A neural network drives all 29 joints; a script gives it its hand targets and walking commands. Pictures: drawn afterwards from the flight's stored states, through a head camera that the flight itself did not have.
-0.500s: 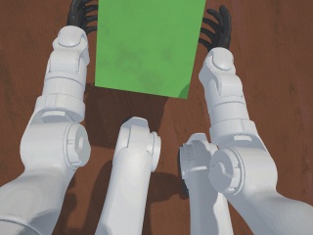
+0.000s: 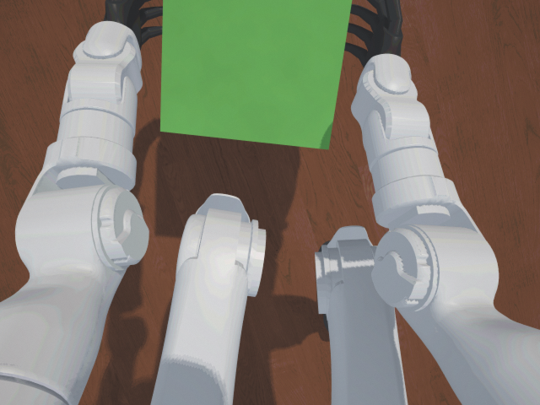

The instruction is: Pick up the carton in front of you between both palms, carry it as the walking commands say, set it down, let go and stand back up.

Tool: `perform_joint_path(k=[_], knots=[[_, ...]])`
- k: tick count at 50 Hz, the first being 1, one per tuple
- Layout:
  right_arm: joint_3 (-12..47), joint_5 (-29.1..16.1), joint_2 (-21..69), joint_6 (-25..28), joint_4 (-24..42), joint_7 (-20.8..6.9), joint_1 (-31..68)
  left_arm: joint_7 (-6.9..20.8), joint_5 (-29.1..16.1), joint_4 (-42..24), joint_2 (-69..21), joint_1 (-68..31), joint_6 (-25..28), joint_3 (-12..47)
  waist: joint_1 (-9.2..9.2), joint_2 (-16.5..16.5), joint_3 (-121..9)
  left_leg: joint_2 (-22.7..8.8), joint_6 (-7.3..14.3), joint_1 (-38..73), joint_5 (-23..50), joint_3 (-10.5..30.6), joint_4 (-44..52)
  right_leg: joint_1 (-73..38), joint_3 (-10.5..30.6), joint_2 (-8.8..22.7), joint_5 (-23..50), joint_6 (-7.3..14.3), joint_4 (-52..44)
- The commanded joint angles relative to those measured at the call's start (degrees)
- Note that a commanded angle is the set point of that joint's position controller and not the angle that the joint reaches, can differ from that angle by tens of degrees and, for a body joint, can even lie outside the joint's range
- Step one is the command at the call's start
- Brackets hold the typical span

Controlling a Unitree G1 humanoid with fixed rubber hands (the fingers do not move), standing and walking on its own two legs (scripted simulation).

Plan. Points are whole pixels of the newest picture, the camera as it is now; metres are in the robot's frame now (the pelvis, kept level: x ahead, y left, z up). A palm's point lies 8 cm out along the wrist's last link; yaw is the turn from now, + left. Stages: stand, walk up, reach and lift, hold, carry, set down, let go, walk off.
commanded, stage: set down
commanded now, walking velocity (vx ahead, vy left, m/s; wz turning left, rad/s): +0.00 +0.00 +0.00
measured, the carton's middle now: (255, 67) +0.50 +0.15 -0.26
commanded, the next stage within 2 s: none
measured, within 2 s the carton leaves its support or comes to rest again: rests again in 0.18 s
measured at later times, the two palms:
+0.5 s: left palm (131, 24) +0.49 +0.31 -0.17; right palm (377, 52) +0.54 +0.00 -0.17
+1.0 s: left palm (101, 72) +0.43 +0.35 -0.22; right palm (389, 86) +0.51 -0.04 -0.21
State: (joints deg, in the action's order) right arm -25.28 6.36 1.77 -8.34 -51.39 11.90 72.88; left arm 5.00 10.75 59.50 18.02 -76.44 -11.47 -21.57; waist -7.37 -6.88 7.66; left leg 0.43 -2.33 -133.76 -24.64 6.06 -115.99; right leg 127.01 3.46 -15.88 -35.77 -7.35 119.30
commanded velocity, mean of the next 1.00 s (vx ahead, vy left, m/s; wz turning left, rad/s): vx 0.00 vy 0.00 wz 0.00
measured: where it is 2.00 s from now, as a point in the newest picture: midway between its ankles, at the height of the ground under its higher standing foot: (278, 284)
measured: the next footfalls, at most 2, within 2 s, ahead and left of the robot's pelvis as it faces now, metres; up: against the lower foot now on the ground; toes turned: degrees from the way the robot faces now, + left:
none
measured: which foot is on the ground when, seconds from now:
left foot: down 0.00-1.00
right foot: down 0.00-1.00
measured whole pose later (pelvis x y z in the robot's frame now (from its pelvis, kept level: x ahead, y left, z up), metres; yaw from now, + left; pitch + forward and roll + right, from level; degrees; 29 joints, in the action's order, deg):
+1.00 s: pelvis -0.01 +0.00 -0.02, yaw +1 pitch +35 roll -3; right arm -1.9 -10.8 -10.7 -4.4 -53.2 11.4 74.9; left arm 4.0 -10.0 67.3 32.9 -73.9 2.7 -14.2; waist -5.1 -5.3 24.8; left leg -2.6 0.1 -130.0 -25.0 3.4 -120.3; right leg 123.2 2.1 -11.6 -36.1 -6.4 124.1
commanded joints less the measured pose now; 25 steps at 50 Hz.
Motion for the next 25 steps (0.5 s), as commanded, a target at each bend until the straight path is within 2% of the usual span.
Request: perform_joint_path(k=[1, 8, 25], knots=[[18.5, -1.2, 39.6, 0.0, -1.9, -12.2, 27.8, 11.9, -2.4, 2.4, -36.9, -18.3, 0.7, 11.0, -6.23, -1.5, -50.5, 2.0, 4.1, 38.0, 10.3, -7.5, 8.2, -9.6, -8.6, 1.5, 5.6, 3.3, -11.7], [17.9, 0.5, 37.6, 0.0, -4.1, -12.0, 24.1, 12.7, -2.2, 5.3, -32.7, -16.1, 1.2, 8.7, -5.96, -3.5, -47.4, 1.7, 4.5, 33.6, 9.9, -7.5, 7.8, -10.2, -8.1, 2.0, 6.4, 3.2, -12.0], [17.1, 1.2, 30.5, 2.1, -8.0, -11.8, 14.0, 11.1, -3.9, 9.9, -26.1, -9.9, 3.7, 9.8, -4.14, -2.2, -39.8, 1.0, 4.5, 31.0, 14.0, -5.3, 6.7, -9.1, -7.8, 2.9, 10.7, 3.3, -9.4]])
